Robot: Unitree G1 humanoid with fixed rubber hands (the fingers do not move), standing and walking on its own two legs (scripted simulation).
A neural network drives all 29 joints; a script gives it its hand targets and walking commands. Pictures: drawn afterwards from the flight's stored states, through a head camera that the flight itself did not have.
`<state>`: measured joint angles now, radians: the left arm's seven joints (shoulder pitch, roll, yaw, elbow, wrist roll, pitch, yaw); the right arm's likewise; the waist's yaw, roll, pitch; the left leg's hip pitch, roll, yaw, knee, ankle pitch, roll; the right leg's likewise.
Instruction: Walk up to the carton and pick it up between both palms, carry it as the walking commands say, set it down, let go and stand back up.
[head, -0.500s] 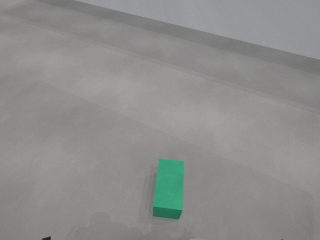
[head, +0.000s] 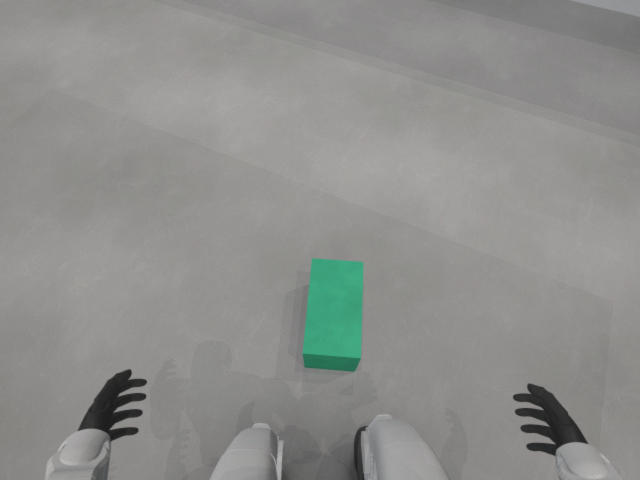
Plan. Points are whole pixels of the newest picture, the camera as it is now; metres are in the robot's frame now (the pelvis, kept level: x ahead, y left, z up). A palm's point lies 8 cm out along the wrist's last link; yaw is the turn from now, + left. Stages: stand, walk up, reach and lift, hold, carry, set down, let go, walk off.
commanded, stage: reach and lift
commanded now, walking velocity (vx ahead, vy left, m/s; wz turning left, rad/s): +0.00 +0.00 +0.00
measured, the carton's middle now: (333, 315) +0.49 -0.04 -0.66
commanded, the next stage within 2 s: none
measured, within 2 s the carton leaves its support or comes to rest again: neither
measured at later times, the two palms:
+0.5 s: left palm (163, 349) +0.27 +0.24 -0.13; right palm (507, 367) +0.24 -0.26 -0.13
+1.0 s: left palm (221, 286) +0.39 +0.17 -0.17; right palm (461, 304) +0.35 -0.23 -0.17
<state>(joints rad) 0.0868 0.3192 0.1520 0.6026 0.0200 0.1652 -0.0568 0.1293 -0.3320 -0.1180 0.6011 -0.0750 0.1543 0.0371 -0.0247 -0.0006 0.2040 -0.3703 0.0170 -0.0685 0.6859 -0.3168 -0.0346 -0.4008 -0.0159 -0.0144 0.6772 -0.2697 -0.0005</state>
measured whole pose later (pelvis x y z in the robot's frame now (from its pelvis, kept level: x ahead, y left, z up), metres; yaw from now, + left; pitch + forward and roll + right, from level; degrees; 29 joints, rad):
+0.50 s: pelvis +0.02 +0.01 -0.03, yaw +0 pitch +11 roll -1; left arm -0.13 0.23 0.09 0.60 0.02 0.12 0.02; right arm -0.14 -0.27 -0.12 0.69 0.00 0.10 0.03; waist -0.05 0.00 0.11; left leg -0.69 0.01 -0.07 0.91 -0.43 -0.04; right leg -0.71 -0.01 -0.01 0.88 -0.37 0.01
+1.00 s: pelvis -0.01 +0.01 -0.07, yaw -1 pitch +26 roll +0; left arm -0.64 0.18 0.16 0.71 0.02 0.13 0.06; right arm -0.62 -0.23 -0.15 0.78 0.06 0.11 -0.02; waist -0.06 0.01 0.09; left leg -1.12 0.01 -0.07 1.06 -0.40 -0.05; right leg -1.15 -0.01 0.00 1.03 -0.34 0.01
